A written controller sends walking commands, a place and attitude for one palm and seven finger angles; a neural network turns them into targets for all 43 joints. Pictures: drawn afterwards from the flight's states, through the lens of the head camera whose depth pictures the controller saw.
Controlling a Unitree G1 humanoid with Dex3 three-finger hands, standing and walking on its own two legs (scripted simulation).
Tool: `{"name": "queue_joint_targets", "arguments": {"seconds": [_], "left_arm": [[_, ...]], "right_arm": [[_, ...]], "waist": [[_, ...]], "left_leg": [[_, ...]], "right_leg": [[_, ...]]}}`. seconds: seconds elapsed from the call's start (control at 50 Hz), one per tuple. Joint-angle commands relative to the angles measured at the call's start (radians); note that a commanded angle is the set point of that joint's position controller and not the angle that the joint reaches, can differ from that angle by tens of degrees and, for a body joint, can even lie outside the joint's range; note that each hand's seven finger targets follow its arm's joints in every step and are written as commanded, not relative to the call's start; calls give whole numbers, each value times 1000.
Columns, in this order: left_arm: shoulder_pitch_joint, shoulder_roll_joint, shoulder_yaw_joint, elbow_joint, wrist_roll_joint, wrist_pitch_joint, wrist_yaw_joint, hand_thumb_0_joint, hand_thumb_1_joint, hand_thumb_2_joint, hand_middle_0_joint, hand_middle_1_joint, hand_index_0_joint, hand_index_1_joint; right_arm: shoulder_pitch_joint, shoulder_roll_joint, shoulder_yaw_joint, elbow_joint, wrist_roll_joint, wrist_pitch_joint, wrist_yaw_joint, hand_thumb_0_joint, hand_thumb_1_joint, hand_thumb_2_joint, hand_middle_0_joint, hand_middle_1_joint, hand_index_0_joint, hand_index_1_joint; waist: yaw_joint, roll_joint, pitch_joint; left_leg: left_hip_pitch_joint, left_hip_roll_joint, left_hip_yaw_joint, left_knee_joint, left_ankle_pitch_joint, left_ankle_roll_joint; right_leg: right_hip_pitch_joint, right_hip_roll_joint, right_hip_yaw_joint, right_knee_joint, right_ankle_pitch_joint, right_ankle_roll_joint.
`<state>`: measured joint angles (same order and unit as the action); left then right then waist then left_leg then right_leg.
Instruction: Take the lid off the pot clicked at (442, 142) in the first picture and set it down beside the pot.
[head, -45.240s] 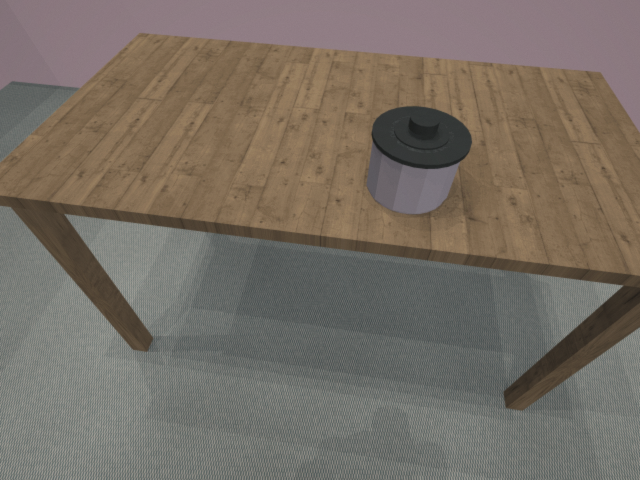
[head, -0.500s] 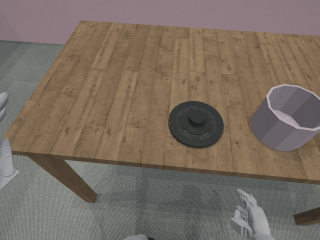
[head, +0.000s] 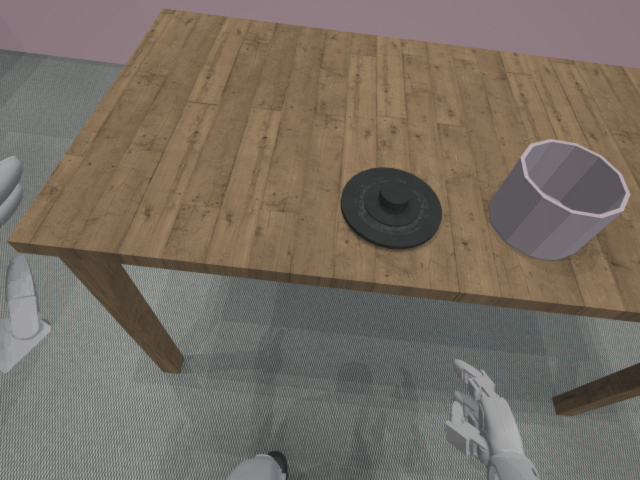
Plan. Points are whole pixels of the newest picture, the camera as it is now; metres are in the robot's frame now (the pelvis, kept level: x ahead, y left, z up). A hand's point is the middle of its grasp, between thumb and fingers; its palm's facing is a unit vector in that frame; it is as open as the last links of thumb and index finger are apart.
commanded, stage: step back with the hand held close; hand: left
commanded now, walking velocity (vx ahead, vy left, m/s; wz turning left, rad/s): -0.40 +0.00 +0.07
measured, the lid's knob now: (394, 195) +0.52 -0.07 +0.01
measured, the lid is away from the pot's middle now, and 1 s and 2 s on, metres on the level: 0.25 0.25 0.25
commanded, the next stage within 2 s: stop stepping back and stand still in 0.32 s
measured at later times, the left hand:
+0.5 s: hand out of the picture +0.06 +0.20 +0.17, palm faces +0.31 -0.86 -0.40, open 7.4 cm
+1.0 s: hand out of the picture -0.09 +0.20 +0.19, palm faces +0.36 -0.81 -0.46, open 7.4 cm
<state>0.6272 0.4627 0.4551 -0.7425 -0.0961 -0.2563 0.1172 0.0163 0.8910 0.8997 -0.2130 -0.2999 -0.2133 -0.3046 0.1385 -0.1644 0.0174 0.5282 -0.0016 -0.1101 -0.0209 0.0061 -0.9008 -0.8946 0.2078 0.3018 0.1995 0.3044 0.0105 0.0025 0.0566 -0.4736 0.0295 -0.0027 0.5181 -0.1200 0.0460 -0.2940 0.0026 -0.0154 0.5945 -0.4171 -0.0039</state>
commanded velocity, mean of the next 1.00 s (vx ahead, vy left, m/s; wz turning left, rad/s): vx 0.03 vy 0.01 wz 0.02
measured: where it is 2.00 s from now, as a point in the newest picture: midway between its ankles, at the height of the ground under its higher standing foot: outside the picture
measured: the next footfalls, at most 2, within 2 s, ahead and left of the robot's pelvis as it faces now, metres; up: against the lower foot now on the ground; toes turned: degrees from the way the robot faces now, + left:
right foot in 0.06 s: -0.03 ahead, -0.17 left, +0.00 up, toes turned -2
left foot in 0.26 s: +0.01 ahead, +0.09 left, +0.00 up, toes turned +2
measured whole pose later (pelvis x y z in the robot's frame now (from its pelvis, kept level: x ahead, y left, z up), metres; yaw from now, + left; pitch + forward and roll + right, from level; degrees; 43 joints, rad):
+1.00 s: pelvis -0.27 -0.02 -0.02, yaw +2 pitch +1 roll +3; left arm 0.59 0.46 0.43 -0.75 -0.01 -0.27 0.13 0.02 0.89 0.90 -0.22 -0.30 -0.22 -0.31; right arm 0.26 -0.12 -0.04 0.57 0.00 -0.17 -0.02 0.01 -0.90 -0.90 0.20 0.30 0.20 0.30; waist -0.03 -0.13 -0.02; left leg -0.14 -0.04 0.08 0.68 -0.49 0.00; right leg -0.44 -0.02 -0.08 0.88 -0.50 -0.08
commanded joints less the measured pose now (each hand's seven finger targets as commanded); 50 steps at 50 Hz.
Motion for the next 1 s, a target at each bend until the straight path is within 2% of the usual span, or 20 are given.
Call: {"name": "queue_joint_targets", "arguments": {"seconds": [0.0, 0.08, 0.12, 0.2, 0.24, 0.26, 0.38, 0.4, 0.42, 0.5, 0.54, 0.56, 0.6, 0.62, 0.7, 0.82, 0.88, 0.92, 0.94, 0.98], "left_arm": [[71, 128, 128, -184, -20, -69, 0, 0, 900, 900, -200, -300, -200, -300], [22, 164, 127, -214, -22, -88, -3, 0, 900, 900, -200, -300, -200, -300], [25, 134, 119, -163, -9, -65, 9, 0, 900, 900, -200, -300, -200, -300], [27, 127, 119, -98, 3, -50, 42, 0, 900, 900, -200, -300, -200, -300], [-46, 114, 96, -127, 4, -73, 50, 0, 900, 900, -200, -300, -200, -300], [-64, 87, 83, -115, 10, -91, 39, 0, 900, 900, -200, -300, -200, -300], [-60, 82, 80, -307, 1, -89, 36, 0, 900, 900, -200, -300, -200, -300], [-298, -155, -313, 753, 106, 140, -100, 0, 900, 900, -200, -300, -200, -300], [-313, 213, 161, -580, -25, -8, 2, 0, 900, 900, -200, -300, -200, -300], [85, 170, 191, -298, -4, -31, 28, 0, 900, 900, -200, -300, -200, -300], [98, 192, 231, -231, 3, -26, 13, 0, 900, 900, -200, -300, -200, -300], [33, 176, 210, -206, -6, -37, 1, 0, 900, 900, -200, -300, -200, -300], [-110, 176, 174, -63, -1, -8, 5, 0, 900, 900, -200, -300, -200, -300], [-162, 127, 125, -40, 3, 7, -3, 0, 900, 900, -200, -300, -200, -300], [-121, 126, 126, 174, 34, 10, -4, 0, 900, 900, -200, -300, -200, -300], [-163, 170, 76, -308, 66, -67, 33, 0, 900, 900, -200, -300, -200, -300], [-182, 213, 88, -430, 81, -107, 55, 0, 900, 900, -200, -300, -200, -300], [-122, 233, 162, -257, 61, -117, 58, 0, 900, 900, -200, -300, -200, -300], [-121, 237, 159, -235, 73, -96, 43, 0, 900, 900, -200, -300, -200, -300], [-110, 127, 122, -67, 69, -48, 24, 0, 900, 900, -200, -300, -200, -300]], "right_arm": [[-21, -192, -77, -122, 1, -44, -18, 0, -900, -900, 200, 300, 200, 300], [9, -170, -92, -127, 32, -27, -24, 0, -900, -900, 200, 300, 200, 300], [-35, -172, -105, -123, 39, -15, -25, 0, -900, -900, 200, 300, 200, 300], [-79, -121, -46, -138, 38, 5, -56, 0, -900, -900, 200, 300, 200, 300], [-60, -157, -87, -107, 18, -32, -64, 0, -900, -900, 200, 300, 200, 300], [29, -159, -92, -68, 15, -45, -42, 0, -900, -900, 200, 300, 200, 300], [-25, -180, -100, -86, 23, -71, 10, 0, -900, -900, 200, 300, 200, 300], [-34, -292, -113, 163, -50, -17, 11, 0, -900, -900, 200, 300, 200, 300], [-114, -137, -111, -212, 55, -14, 27, 0, -900, -900, 200, 300, 200, 300], [-2, -166, -82, -159, 23, -9, 16, 0, -900, -900, 200, 300, 200, 300], [23, -149, -78, -167, 37, 2, 24, 0, -900, -900, 200, 300, 200, 300], [33, -128, -87, -157, 54, 4, 22, 0, -900, -900, 200, 300, 200, 300], [15, -176, -107, -128, 57, -4, 16, 0, -900, -900, 200, 300, 200, 300], [-9, -201, -124, -136, 59, -10, 32, 0, -900, -900, 200, 300, 200, 300], [-35, -119, -79, -95, 53, 31, 2, 0, -900, -900, 200, 300, 200, 300], [44, -121, -93, -116, 25, -90, -9, 0, -900, -900, 200, 300, 200, 300], [12, -109, -101, -123, 0, -130, -15, 0, -900, -900, 200, 300, 200, 300], [51, -85, -92, -59, -10, -128, -12, 0, -900, -900, 200, 300, 200, 300], [33, -126, -96, -58, -10, -103, 4, 0, -900, -900, 200, 300, 200, 300], [3, -151, -124, -69, 39, -59, 19, 0, -900, -900, 200, 300, 200, 300]], "waist": [[-2, 176, -239], [-31, -194, -244], [-24, -270, -167], [-37, -15, -150], [-29, 247, -109], [-33, 190, -138], [-23, 247, -163], [-120, 212, -89], [33, 217, -200], [0, 265, -207], [5, 141, -214], [-5, -116, -163], [-51, -317, -110], [-50, -394, -27], [-44, -20, -24], [-11, -99, -261], [-22, 457, -90], [-60, 415, 15], [-42, 238, 1], [12, -242, -134]], "left_leg": [[165, 165, -202, -101, -73, 15], [195, -58, -4, 436, -342, -79], [101, -24, -86, 616, -404, -69], [197, -3, 14, -65, -30, -55], [333, 313, -305, -153, 619, 82], [360, 338, -290, -66, 757, 125], [56, 234, -180, -74, 165, 102], [-23, 219, -295, 65, 278, 84], [-26, 273, -158, -158, -245, 80], [-155, 149, -182, -94, -546, 25], [-134, 16, 4, 265, -527, -35], [-59, -88, 92, 678, -415, -63], [-149, -100, -53, 1217, -294, -86], [-105, -53, -189, 1263, -218, -74], [-131, 5, -83, 972, -131, -53], [160, -33, 81, -219, -47, -4], [324, 85, 116, -436, 569, -1], [214, 114, -14, -34, 719, -31], [145, 150, -98, 165, 665, -41], [27, -74, 87, 960, 81, -10]], "right_leg": [[116, 0, -43, -203, 169, -9], [-51, -296, 101, -271, 313, -178], [-98, -413, 146, -217, 583, -232], [-18, -184, -54, 137, 681, -37], [-268, -18, 6, 459, -109, 8], [-287, 15, 83, 568, -207, 0], [-163, 13, 80, 636, 7, 13], [-310, -80, 97, 623, 85, 75], [-34, 26, 98, 583, -48, 30], [164, 43, -66, 192, 3, -24], [173, -36, -44, -96, 77, -53], [17, -169, 77, -283, 224, -100], [-207, -366, 305, -272, 509, -207], [-390, -375, 338, -288, 226, -211], [-263, -274, 164, -140, 134, -149], [92, -187, 138, 293, 461, -101], [-158, 82, -176, 720, -97, -28], [-187, -6, -48, 366, -226, -68], [-39, -23, 2, 195, -151, -84], [252, -139, 91, -248, 322, -197]]}}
